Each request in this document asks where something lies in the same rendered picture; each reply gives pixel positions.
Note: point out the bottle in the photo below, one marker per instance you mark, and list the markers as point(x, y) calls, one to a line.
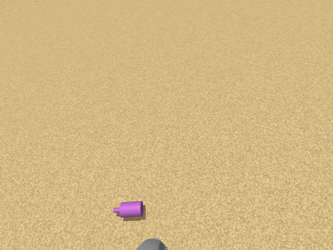
point(130, 209)

